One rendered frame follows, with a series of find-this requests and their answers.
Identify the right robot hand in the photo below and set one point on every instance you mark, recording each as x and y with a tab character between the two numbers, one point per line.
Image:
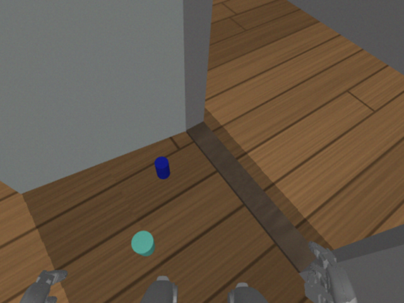
335	286

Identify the left robot hand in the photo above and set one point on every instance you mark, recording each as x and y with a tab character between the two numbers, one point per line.
38	292

